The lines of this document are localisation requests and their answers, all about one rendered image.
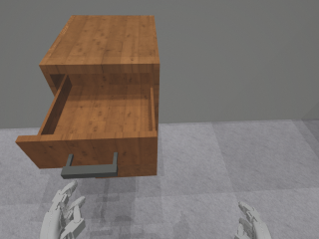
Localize handle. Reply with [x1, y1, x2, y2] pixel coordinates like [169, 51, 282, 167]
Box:
[60, 152, 119, 179]

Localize left robot hand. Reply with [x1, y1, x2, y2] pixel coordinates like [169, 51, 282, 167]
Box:
[39, 180, 86, 239]

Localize right robot hand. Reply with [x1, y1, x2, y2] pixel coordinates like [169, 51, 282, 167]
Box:
[234, 201, 273, 239]

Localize cabinet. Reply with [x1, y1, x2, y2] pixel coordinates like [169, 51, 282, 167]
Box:
[39, 15, 160, 179]

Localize drawer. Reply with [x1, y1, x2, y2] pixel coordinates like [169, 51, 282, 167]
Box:
[15, 73, 158, 169]

